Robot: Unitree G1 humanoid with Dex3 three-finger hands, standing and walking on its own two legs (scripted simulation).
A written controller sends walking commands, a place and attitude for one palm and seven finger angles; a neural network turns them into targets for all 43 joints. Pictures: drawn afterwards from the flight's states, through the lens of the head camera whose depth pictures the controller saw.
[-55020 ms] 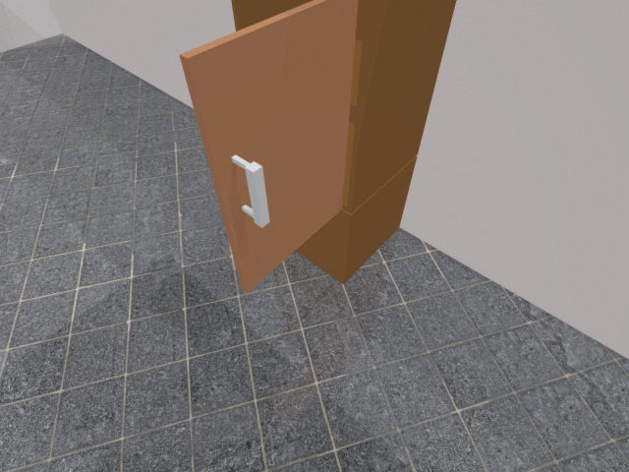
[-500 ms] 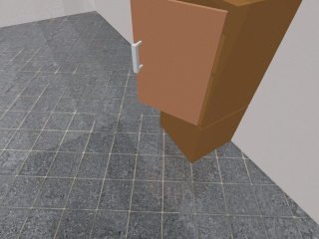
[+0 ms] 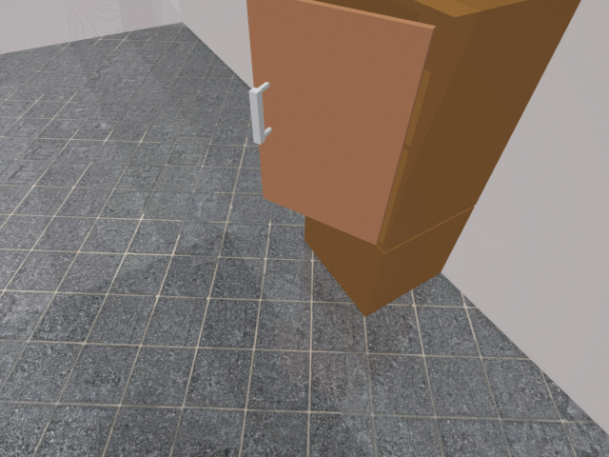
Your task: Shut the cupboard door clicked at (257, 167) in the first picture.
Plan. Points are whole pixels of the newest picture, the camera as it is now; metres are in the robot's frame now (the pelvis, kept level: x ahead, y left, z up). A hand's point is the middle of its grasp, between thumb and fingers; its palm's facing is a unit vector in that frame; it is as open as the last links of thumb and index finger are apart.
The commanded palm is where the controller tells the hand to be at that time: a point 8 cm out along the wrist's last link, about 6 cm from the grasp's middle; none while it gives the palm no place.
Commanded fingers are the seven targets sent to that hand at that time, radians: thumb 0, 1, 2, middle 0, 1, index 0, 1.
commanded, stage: walk to a spot facing it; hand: left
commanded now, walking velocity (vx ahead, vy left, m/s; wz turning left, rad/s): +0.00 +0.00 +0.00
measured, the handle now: (262, 113) +0.87 +0.15 -0.02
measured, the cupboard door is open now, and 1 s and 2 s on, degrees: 29 29 29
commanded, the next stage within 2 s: none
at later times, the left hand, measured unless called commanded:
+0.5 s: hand out of the picture -0.01 +0.23 -0.21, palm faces +0.26 -0.94 -0.22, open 7.4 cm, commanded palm none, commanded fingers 0.00 0.90 0.90 -0.20 -0.30 -0.20 -0.30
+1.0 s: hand out of the picture -0.01 +0.20 -0.15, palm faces +0.49 -0.81 -0.32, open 7.4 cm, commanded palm none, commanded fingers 0.00 0.90 0.90 -0.20 -0.30 -0.20 -0.30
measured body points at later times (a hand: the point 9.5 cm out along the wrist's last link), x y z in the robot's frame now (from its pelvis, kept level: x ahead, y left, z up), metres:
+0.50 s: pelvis -0.01 +0.02 -0.03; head +0.03 +0.06 +0.41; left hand -0.02 +0.28 -0.19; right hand +0.08 -0.22 -0.17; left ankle -0.01 +0.11 -0.75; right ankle -0.03 -0.12 -0.73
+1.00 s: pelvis +0.00 -0.03 -0.01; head +0.06 -0.03 +0.43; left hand -0.04 +0.24 -0.13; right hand +0.19 -0.23 -0.17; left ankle -0.06 +0.08 -0.68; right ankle +0.04 -0.14 -0.75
